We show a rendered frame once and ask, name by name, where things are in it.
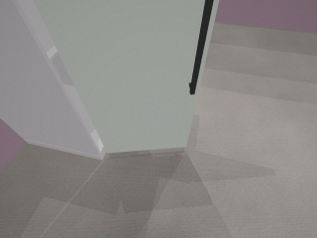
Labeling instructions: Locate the fridge door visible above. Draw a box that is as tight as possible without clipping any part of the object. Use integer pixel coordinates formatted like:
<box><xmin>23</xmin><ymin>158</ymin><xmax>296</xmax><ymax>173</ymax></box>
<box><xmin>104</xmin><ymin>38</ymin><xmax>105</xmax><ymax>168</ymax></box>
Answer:
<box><xmin>33</xmin><ymin>0</ymin><xmax>220</xmax><ymax>154</ymax></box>

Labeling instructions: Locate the handle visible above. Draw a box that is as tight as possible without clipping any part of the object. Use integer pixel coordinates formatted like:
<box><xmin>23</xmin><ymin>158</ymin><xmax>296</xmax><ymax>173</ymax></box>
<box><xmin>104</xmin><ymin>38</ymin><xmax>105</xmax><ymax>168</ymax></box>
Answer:
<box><xmin>189</xmin><ymin>0</ymin><xmax>214</xmax><ymax>95</ymax></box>

